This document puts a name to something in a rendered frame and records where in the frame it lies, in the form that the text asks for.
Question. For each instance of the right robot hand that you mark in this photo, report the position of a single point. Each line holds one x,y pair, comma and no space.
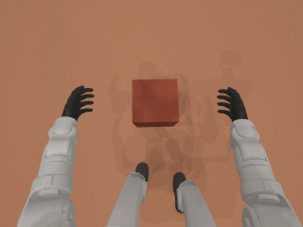
236,107

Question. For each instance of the robot right forearm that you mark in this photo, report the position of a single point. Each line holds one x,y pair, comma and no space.
258,182

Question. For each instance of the robot left foot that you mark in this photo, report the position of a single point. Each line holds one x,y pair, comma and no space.
143,169

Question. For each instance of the robot right upper arm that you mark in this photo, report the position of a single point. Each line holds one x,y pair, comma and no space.
260,215

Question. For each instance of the robot left upper arm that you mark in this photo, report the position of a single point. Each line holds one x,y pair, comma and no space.
51,213

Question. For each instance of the robot left shin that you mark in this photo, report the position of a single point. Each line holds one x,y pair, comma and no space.
135,174

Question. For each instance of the robot left forearm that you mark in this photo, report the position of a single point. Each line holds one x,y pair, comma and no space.
54,180

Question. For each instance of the carton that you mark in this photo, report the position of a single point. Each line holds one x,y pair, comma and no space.
155,102

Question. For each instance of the left robot hand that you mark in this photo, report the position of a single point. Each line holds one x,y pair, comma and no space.
74,103

